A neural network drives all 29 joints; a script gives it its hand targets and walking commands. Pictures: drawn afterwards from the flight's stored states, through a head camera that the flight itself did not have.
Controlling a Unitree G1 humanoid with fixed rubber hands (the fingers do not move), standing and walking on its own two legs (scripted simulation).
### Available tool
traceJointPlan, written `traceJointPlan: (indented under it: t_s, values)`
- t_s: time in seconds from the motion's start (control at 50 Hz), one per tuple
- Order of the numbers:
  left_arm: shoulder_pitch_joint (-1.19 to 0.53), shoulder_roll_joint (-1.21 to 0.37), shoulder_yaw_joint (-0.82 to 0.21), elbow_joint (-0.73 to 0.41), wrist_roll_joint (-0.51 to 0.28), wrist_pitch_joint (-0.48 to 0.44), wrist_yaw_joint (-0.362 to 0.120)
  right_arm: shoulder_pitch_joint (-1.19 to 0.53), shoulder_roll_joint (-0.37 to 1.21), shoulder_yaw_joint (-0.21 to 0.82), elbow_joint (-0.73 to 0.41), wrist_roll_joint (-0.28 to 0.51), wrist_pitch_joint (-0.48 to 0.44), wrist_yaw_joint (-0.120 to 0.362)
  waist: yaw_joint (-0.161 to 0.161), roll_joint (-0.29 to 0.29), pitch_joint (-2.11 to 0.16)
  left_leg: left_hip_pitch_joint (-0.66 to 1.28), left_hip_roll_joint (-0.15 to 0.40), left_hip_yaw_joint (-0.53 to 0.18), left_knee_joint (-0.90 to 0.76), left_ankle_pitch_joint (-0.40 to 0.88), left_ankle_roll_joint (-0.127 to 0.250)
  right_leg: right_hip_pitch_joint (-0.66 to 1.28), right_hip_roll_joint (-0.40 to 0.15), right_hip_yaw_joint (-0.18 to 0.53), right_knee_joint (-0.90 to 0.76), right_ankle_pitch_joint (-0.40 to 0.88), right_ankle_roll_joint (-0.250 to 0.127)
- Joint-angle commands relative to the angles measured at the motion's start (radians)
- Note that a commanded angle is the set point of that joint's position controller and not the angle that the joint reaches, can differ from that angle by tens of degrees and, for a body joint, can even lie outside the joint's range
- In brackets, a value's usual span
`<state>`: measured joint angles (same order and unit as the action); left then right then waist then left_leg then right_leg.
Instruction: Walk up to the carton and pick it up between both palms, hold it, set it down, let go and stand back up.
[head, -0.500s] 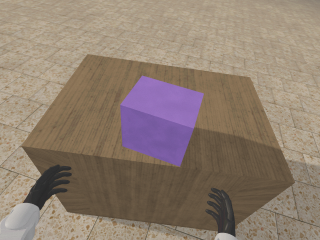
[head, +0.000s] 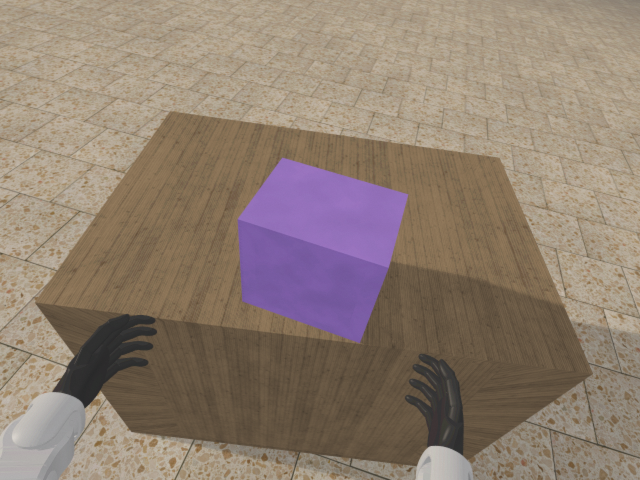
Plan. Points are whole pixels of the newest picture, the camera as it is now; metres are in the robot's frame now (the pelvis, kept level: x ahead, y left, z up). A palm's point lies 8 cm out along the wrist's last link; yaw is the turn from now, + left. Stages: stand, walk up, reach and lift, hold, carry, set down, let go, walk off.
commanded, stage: reach and lift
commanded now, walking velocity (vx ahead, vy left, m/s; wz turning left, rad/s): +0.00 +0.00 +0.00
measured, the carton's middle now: (321, 250) +0.48 +0.00 -0.01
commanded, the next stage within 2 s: none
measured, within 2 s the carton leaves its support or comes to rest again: neither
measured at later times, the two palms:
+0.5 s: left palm (122, 301) +0.32 +0.25 +0.05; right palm (458, 370) +0.25 -0.16 +0.04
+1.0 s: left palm (159, 232) +0.41 +0.22 +0.09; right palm (480, 312) +0.31 -0.19 +0.08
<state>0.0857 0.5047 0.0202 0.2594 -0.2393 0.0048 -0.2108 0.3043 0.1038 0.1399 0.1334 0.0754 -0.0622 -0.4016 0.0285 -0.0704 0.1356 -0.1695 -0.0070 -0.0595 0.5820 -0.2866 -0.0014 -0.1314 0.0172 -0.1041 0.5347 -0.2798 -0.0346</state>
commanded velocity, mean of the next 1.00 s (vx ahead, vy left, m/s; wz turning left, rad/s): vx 0.00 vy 0.00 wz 0.00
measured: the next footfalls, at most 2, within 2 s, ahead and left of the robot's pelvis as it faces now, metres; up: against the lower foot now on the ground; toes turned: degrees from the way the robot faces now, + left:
none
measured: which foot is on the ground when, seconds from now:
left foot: down 0.00-1.00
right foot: down 0.00-1.00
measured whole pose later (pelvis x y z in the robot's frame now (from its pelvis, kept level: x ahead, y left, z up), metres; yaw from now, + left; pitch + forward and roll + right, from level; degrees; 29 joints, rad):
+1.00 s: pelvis +0.02 +0.00 +0.00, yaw +0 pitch -5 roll -1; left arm -0.48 0.50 0.02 0.64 -0.24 0.14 -0.20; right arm -0.24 -0.01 0.03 0.23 0.18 0.23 -0.39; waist -0.12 -0.07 0.09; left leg -0.17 -0.01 -0.06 0.55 -0.30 0.00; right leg -0.13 0.02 -0.10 0.51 -0.29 -0.03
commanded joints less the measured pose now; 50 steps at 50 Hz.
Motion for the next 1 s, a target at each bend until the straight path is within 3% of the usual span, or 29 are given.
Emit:
traceJointPlan:
  t_s: [0.0, 0.22, 0.36, 0.72, 0.98]
  values:
    - [-0.353, 0.288, 0.055, -0.228, -0.151, -0.026, 0.029, -0.273, -0.021, -0.015, -0.339, 0.064, 0.005, -0.014, -0.042, 0.198, -0.2, -0.104, 0.078, 0.06, -0.175, -0.022, 0.044, 0.11, -0.102, 0.175, -0.14, -0.001, 0.024]
    - [-0.461, 0.272, 0.078, -0.206, -0.143, 0.036, 0.029, -0.388, -0.063, -0.048, -0.337, 0.08, 0.08, -0.015, -0.074, 0.177, -0.26, -0.075, 0.066, 0.057, -0.183, 0.072, 0.043, 0.13, -0.104, 0.176, -0.136, 0.185, 0.045]
    - [-0.578, 0.258, 0.072, -0.107, -0.15, 0.049, 0.027, -0.506, -0.081, -0.069, -0.316, 0.088, 0.113, -0.005, -0.086, 0.149, -0.316, -0.103, 0.057, 0.058, -0.176, 0.084, 0.056, 0.138, -0.111, 0.184, -0.131, 0.237, 0.053]
    - [-0.911, 0.246, 0.078, 0.096, -0.114, 0.088, 0.022, -0.809, -0.154, -0.135, -0.106, 0.131, 0.238, 0.014, -0.152, 0.159, -0.397, -0.087, 0.041, 0.051, -0.184, 0.174, 0.055, 0.155, -0.088, 0.18, -0.127, 0.415, 0.053]
    - [-1.119, 0.24, 0.067, 0.286, -0.1, 0.093, 0.024, -1.03, -0.188, -0.159, -0.005, 0.162, 0.261, 0.032, -0.186, 0.152, -0.488, -0.101, 0.025, 0.046, -0.175, 0.244, 0.05, 0.188, -0.071, 0.169, -0.099, 0.58, 0.066]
